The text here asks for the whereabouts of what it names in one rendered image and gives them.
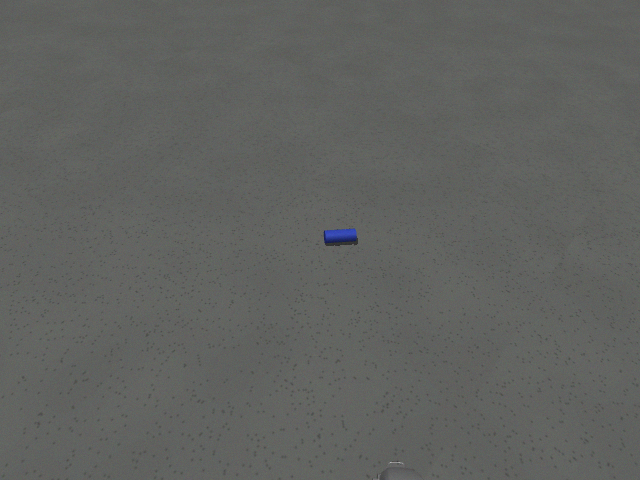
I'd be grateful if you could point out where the can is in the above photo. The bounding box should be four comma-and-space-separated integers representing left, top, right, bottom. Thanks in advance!
324, 229, 357, 243

